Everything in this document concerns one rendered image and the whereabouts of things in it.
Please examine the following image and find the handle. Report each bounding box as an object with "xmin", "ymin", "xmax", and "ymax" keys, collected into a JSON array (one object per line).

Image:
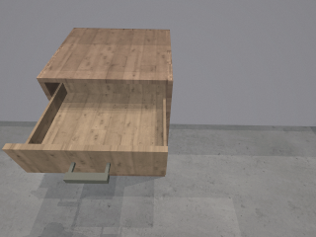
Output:
[{"xmin": 63, "ymin": 162, "xmax": 111, "ymax": 184}]

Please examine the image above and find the cabinet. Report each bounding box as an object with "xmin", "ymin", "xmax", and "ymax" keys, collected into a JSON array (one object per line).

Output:
[{"xmin": 37, "ymin": 28, "xmax": 174, "ymax": 177}]

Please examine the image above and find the drawer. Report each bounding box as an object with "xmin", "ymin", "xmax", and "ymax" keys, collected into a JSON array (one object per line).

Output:
[{"xmin": 2, "ymin": 83, "xmax": 168, "ymax": 175}]

